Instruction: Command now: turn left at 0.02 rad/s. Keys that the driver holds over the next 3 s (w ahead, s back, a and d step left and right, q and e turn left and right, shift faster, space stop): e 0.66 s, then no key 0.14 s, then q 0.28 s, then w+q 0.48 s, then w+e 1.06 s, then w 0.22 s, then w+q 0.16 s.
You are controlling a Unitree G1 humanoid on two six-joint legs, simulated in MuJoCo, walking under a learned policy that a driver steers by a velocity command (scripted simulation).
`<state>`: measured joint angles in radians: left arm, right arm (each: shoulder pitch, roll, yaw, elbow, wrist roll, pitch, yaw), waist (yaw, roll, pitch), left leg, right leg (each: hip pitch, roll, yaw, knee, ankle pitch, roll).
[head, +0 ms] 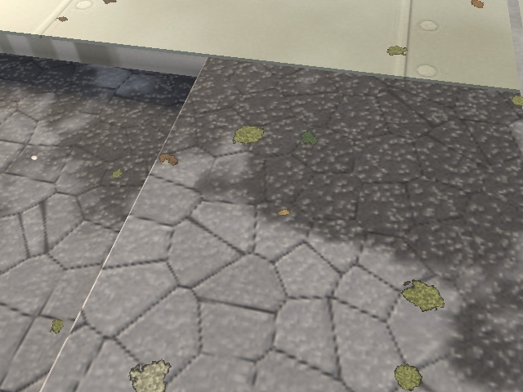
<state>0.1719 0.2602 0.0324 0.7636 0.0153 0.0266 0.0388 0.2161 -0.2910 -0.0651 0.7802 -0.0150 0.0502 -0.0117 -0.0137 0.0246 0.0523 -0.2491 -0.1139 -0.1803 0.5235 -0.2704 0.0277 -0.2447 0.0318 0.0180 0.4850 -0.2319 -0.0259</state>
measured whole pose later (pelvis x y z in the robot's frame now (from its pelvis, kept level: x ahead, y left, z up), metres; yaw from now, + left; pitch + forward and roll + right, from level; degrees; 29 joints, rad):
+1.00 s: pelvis -0.04 +0.00 +0.01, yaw -22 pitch -1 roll +1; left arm 0.11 0.21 0.00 0.84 0.02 0.03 0.03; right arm 0.27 -0.27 -0.03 0.89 -0.01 0.04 0.00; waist -0.05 0.04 0.06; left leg -0.25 0.00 0.01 0.69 -0.46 0.02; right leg -0.14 0.03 -0.04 0.40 -0.24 -0.05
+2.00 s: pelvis +0.31 +0.01 -0.01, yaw -8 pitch -1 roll -1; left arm 0.21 0.29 0.05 0.86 0.01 -0.03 -0.03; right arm 0.29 -0.24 -0.01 0.90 -0.03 -0.08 0.00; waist 0.00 0.01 0.08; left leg -0.26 -0.05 -0.01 1.24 -0.34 0.06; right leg -0.37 0.13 -0.07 0.54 -0.17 -0.15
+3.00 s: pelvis +0.80 -0.15 -0.01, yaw -34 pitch +1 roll +1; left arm 0.06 0.23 0.01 0.74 0.05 -0.06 -0.02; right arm 0.45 -0.23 -0.03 0.92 0.00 -0.05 0.01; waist -0.07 0.00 0.05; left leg -0.22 0.03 0.04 0.97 -0.45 0.04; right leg -0.40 0.00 -0.08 0.57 -0.20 -0.08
